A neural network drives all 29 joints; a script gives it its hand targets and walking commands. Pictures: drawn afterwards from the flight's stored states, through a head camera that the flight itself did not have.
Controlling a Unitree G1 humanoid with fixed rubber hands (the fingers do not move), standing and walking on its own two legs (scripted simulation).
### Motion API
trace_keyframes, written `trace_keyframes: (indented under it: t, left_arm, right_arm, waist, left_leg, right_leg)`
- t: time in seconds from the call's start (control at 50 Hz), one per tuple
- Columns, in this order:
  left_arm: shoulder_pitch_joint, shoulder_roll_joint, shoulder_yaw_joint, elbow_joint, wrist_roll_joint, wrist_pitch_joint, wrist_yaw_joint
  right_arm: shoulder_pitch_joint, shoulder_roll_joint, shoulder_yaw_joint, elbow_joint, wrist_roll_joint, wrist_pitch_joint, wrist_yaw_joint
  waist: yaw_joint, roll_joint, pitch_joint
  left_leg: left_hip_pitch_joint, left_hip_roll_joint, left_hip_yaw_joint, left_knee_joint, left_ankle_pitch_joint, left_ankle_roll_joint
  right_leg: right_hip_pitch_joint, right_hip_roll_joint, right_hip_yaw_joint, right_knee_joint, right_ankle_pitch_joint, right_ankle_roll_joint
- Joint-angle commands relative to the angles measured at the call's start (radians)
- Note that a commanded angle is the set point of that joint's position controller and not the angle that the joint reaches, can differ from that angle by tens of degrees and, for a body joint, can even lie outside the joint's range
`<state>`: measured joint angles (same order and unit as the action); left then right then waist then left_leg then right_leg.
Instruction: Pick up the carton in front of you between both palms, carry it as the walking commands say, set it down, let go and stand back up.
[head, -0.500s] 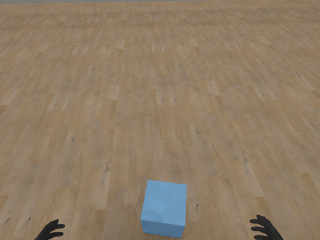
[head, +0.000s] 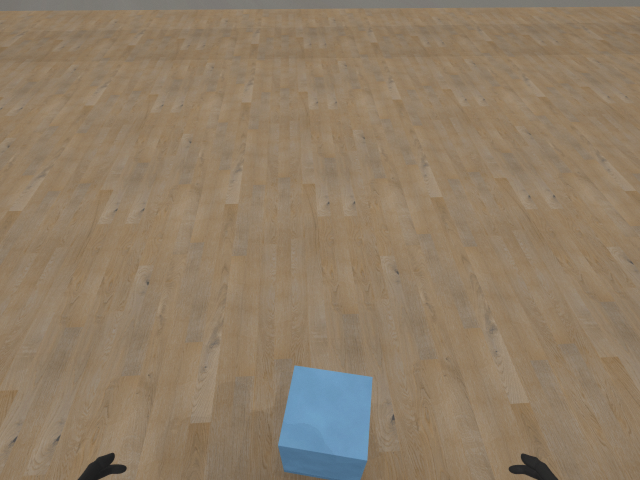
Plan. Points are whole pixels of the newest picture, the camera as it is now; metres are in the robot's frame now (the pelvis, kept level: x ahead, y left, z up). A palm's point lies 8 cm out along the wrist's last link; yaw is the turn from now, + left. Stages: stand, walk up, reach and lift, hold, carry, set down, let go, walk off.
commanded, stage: stand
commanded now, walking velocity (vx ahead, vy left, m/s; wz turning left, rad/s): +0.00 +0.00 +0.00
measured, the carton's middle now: (327, 425) +0.41 -0.02 -0.65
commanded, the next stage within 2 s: none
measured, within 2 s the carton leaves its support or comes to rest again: neither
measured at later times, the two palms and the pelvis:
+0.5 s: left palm out of the picture +0.08 +0.31 -0.09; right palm out of the picture +0.08 -0.30 -0.10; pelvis -0.02 +0.00 +0.01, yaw +0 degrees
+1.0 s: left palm out of the picture +0.07 +0.31 -0.09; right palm out of the picture +0.07 -0.30 -0.10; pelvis -0.03 +0.00 +0.01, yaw +0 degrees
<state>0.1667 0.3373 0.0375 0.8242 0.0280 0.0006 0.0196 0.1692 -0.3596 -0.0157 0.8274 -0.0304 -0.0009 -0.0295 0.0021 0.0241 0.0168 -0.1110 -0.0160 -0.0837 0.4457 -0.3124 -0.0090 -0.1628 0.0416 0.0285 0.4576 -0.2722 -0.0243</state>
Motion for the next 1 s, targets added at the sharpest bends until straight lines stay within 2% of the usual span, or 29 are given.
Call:
trace_keyframes:
  t: [0.0, 0.46, 0.98]
  left_arm:
    - [-0.030, 0.165, 0.038, -0.038, -0.002, -0.013, 0.004]
    - [-0.066, 0.195, 0.023, 0.089, -0.008, -0.019, -0.005]
    - [-0.085, 0.219, 0.008, 0.157, -0.015, -0.020, -0.006]
  right_arm:
    - [-0.027, -0.148, -0.032, -0.039, 0.001, -0.014, -0.004]
    - [-0.049, -0.176, -0.022, 0.085, 0.007, -0.024, 0.004]
    - [-0.062, -0.194, -0.016, 0.143, 0.013, -0.022, 0.008]
  waist:
    - [0.001, -0.019, -0.050]
    - [0.005, -0.020, -0.014]
    - [0.005, -0.020, -0.016]
  left_leg:
    - [-0.021, 0.089, -0.055, -0.050, 0.315, 0.012]
    - [-0.029, 0.103, -0.075, -0.133, 0.211, 0.020]
    - [-0.017, 0.110, -0.078, -0.154, 0.224, 0.025]
  right_leg:
    - [0.051, -0.121, 0.101, -0.063, 0.317, -0.001]
    - [0.053, -0.132, 0.119, -0.138, 0.195, -0.002]
    - [0.064, -0.140, 0.122, -0.155, 0.211, -0.004]
